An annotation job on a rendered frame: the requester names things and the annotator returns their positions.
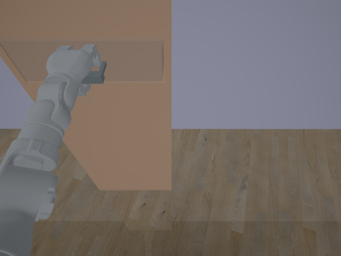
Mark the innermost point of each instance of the left robot hand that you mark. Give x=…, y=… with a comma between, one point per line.
x=75, y=63

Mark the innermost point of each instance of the left robot upper arm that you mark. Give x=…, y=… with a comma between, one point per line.
x=26, y=195

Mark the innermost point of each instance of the handle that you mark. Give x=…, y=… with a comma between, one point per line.
x=96, y=77

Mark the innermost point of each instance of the left robot forearm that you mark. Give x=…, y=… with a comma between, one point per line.
x=37, y=145

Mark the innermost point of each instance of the drawer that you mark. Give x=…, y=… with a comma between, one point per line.
x=128, y=60

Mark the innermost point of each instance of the cabinet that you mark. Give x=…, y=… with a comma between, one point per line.
x=121, y=132

